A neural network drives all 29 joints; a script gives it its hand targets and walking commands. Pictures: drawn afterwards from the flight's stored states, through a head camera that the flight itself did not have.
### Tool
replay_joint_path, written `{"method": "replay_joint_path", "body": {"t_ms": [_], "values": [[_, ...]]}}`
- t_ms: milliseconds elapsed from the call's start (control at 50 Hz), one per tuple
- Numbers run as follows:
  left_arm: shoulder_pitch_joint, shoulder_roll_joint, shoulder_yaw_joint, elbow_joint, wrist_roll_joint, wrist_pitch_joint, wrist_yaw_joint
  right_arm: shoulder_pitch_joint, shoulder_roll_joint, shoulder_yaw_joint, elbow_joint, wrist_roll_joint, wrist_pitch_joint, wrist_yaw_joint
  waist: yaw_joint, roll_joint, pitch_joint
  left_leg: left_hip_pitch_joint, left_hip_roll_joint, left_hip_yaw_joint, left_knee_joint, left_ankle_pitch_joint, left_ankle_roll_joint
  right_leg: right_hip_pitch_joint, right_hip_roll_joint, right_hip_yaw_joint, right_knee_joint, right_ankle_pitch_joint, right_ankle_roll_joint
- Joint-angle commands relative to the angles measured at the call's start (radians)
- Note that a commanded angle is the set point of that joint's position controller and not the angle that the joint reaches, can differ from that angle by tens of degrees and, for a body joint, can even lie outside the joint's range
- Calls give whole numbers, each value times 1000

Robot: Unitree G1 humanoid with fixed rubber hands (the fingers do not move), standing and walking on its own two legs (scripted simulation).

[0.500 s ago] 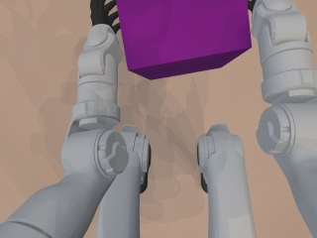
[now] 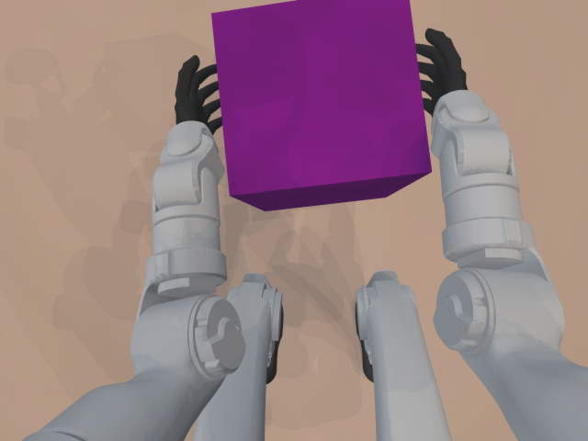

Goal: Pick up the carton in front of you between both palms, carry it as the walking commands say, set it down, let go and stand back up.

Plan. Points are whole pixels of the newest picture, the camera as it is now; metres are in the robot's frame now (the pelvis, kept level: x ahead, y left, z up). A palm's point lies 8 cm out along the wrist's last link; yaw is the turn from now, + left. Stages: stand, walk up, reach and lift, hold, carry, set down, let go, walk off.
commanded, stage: reach and lift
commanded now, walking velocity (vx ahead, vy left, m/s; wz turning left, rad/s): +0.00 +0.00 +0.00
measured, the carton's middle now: (318, 126) +0.51 -0.01 -0.13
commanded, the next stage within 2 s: none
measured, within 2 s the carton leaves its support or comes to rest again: neither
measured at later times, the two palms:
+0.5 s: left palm (106, 112) +0.44 +0.14 +0.11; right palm (516, 85) +0.44 -0.15 +0.10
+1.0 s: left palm out of the picture +0.39 +0.15 +0.25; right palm out of the picture +0.38 -0.15 +0.25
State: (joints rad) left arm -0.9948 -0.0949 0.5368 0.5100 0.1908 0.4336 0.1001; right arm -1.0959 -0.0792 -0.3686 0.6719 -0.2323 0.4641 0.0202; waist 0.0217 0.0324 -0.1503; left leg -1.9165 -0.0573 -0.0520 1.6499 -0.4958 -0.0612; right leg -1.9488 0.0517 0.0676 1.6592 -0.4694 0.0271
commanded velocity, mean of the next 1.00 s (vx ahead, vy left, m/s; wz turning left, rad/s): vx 0.00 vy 0.00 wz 0.00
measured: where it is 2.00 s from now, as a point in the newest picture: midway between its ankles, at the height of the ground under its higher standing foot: (319, 353)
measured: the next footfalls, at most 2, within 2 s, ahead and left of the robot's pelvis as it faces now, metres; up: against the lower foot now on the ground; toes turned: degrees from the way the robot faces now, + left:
none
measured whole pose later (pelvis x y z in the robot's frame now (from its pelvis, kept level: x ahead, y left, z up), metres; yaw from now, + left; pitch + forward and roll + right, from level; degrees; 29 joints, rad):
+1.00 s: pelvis +0.08 +0.01 +0.24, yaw -1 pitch +5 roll +0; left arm -0.30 -0.16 0.29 0.40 0.24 0.50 0.02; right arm -0.28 0.16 -0.28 0.38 -0.26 0.53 -0.01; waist 0.00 0.01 -0.10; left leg -0.41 -0.02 -0.08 0.59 -0.28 -0.01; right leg -0.42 0.01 0.06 0.58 -0.25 0.02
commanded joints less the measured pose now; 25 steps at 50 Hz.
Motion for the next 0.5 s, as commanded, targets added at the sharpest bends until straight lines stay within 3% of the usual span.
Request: {"method": "replay_joint_path", "body": {"t_ms": [0,280,480], "values": [[-681,-1026,-653,65,-194,-5,-315,-558,1163,520,-15,211,-32,247,0,-117,-1134,547,-126,144,-185,274,20,821,107,-124,-204,340,13],[-431,-1081,-621,143,-121,-36,-315,-319,1197,462,18,134,-74,225,-19,-55,-844,771,-124,84,-443,196,30,976,110,-80,-461,235,-14],[-250,-1121,-681,114,-107,-42,-327,-176,1235,528,-61,142,-80,241,-15,-42,-742,1020,-100,36,-644,236,45,1192,97,-47,-644,263,-26]]}}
